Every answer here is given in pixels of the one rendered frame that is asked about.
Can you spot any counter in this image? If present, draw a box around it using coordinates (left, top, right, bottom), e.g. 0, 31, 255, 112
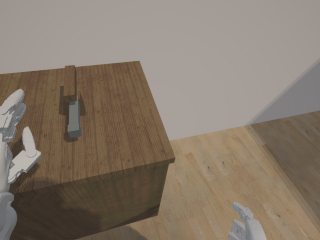
0, 61, 176, 240

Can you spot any right robot hand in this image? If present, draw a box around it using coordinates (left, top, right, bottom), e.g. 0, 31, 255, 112
229, 202, 267, 240

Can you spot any robot left forearm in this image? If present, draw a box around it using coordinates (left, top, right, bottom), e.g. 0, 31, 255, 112
0, 192, 17, 240

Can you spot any left robot hand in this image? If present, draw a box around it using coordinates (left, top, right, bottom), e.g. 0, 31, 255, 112
0, 89, 41, 193

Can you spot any tap lever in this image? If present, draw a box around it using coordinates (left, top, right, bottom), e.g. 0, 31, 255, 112
67, 95, 82, 138

